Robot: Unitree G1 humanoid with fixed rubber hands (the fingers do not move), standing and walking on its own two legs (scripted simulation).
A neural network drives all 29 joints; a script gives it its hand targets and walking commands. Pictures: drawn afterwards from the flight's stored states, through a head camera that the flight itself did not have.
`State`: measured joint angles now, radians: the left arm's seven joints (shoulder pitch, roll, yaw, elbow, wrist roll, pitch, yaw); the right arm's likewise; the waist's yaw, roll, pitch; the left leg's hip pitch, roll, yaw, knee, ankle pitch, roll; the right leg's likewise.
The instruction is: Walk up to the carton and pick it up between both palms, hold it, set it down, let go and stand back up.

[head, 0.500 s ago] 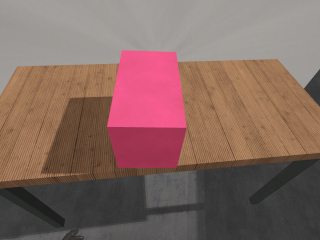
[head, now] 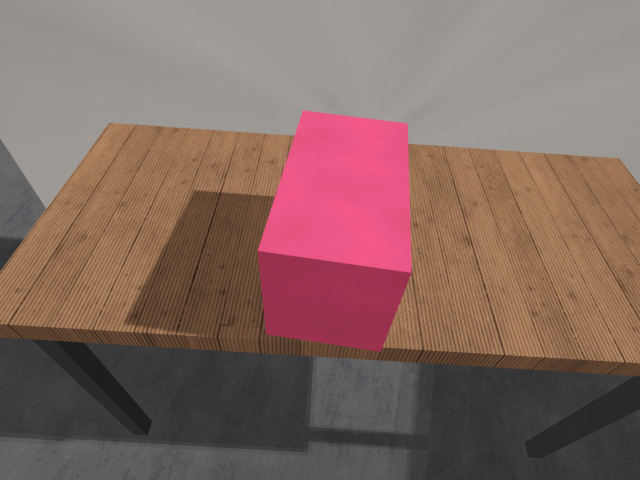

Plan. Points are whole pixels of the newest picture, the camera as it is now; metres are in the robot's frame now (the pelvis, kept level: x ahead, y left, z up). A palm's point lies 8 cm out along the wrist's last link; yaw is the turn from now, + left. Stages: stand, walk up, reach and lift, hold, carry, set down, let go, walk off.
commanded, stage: walk up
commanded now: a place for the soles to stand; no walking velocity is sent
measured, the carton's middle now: (339, 224) +0.49 -0.01 +0.03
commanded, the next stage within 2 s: reach and lift in 0.68 s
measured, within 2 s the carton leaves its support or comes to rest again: neither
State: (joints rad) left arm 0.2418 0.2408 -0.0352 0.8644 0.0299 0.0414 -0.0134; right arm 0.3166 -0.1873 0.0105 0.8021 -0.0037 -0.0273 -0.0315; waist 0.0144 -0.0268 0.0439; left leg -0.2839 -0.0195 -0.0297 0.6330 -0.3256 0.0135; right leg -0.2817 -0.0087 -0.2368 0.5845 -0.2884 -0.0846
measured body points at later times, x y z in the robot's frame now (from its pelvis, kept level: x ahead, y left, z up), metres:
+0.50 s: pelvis +0.00 +0.00 +0.00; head +0.02 +0.02 +0.45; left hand +0.06 +0.27 -0.14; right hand +0.09 -0.24 -0.13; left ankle +0.01 +0.11 -0.73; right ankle +0.03 -0.06 -0.73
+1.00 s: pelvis -0.02 -0.02 -0.01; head +0.03 +0.01 +0.44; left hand +0.15 +0.24 -0.11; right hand +0.16 -0.23 -0.12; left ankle +0.01 +0.11 -0.73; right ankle +0.02 -0.07 -0.73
